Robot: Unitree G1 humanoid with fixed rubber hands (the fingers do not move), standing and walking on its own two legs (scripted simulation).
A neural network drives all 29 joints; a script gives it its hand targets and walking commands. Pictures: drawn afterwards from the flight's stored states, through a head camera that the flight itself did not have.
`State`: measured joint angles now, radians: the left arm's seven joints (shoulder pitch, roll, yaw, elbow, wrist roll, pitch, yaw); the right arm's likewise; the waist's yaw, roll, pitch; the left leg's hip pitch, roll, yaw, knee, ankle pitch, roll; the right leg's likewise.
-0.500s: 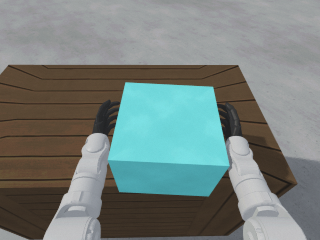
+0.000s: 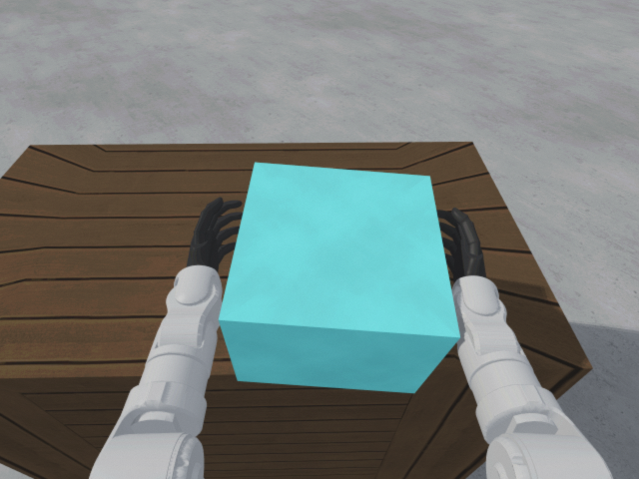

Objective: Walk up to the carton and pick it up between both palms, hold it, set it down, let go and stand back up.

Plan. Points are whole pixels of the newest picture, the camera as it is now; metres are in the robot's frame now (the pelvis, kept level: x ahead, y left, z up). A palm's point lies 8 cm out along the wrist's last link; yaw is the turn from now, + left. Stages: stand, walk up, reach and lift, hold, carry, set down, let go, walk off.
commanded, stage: reach and lift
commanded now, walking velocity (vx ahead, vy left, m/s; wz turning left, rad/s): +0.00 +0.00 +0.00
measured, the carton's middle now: (334, 277) +0.39 +0.00 +0.05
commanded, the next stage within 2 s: hold in 1.88 s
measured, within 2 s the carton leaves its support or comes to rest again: neither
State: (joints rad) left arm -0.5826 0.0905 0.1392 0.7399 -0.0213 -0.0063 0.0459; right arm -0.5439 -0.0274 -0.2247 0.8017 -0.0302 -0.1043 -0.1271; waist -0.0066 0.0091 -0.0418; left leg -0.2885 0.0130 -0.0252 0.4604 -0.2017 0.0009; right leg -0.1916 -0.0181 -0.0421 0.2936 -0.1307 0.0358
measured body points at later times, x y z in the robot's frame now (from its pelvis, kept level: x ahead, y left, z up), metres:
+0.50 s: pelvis -0.01 +0.00 +0.00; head -0.03 +0.01 +0.45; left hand +0.38 +0.16 +0.13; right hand +0.37 -0.17 +0.11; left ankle +0.02 +0.10 -0.74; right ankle +0.01 -0.15 -0.74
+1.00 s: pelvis -0.02 +0.00 +0.00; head -0.05 +0.01 +0.45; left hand +0.37 +0.17 +0.17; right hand +0.37 -0.17 +0.15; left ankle +0.02 +0.10 -0.74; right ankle +0.01 -0.15 -0.74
